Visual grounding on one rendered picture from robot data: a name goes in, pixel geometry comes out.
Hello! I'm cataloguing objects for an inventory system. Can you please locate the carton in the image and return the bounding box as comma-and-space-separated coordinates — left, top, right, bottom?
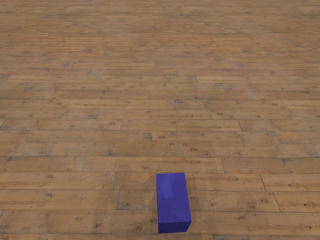
156, 172, 192, 234

